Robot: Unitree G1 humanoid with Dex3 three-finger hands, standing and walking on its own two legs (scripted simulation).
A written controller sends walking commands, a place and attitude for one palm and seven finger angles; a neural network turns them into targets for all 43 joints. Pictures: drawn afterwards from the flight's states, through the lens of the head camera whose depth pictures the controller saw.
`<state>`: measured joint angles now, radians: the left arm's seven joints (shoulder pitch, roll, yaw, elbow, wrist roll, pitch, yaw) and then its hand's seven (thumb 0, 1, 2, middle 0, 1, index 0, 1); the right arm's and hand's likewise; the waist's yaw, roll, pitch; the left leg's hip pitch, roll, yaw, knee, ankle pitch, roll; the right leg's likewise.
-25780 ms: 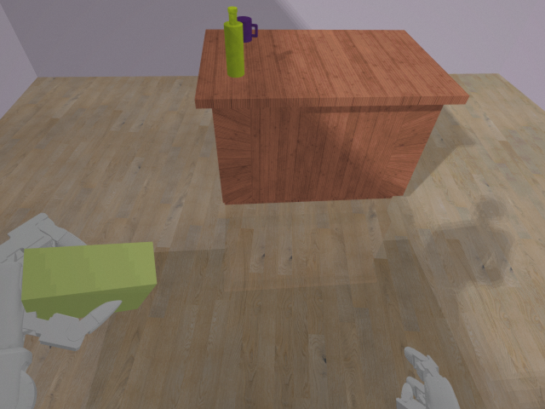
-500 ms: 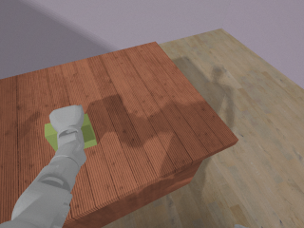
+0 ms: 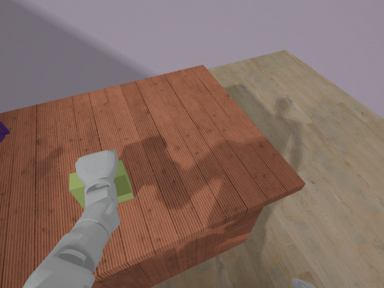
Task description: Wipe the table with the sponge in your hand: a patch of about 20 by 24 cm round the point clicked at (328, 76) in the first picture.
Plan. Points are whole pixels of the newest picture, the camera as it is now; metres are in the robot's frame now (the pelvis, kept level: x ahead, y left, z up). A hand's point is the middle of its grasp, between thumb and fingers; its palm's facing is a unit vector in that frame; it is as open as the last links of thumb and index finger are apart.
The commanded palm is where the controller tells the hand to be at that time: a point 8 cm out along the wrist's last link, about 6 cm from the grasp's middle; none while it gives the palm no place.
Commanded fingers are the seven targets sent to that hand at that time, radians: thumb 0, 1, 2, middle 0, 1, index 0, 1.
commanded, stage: wipe back along the middle lane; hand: left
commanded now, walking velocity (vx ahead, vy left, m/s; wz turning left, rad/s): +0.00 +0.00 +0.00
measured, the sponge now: (106, 190) +0.35 +0.25 -0.05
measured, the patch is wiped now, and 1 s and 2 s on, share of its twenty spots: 0.85 0.90 0.90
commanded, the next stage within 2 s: slide across to the third lane in 0.78 s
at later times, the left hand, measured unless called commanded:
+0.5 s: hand (110, 197) +0.31 +0.22 -0.01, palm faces -0.06 -0.02 -1.00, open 9.0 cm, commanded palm +0.27 +0.19 +0.02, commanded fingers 0.00 0.10 1.30 -1.20 -1.60 -1.20 -1.60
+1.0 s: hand (115, 215) +0.27 +0.19 -0.01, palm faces -0.07 -0.05 -1.00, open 9.0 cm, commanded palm +0.24 +0.16 +0.03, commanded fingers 0.00 0.10 1.30 -1.20 -1.60 -1.20 -1.60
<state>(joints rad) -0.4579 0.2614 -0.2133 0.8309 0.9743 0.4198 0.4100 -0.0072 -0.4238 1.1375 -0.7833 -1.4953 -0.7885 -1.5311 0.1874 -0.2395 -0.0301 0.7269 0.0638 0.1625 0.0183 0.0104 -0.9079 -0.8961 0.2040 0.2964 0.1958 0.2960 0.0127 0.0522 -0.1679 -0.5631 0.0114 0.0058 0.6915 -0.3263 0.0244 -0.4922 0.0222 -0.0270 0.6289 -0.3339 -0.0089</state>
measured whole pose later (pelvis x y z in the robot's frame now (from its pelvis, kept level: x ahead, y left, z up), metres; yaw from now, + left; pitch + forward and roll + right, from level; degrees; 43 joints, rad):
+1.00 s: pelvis -0.01 -0.02 +0.00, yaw +1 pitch +5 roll +0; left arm -0.16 0.21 -0.35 0.46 0.99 0.53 0.34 0.03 -0.42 1.13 -0.78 -1.51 -0.79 -1.53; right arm 0.06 -0.25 -0.01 0.66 0.08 0.16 0.01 0.01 -0.91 -0.90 0.20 0.30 0.19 0.30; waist 0.07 0.06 -0.13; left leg -0.45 0.01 0.00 0.67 -0.31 0.00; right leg -0.40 0.02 -0.03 0.67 -0.35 -0.04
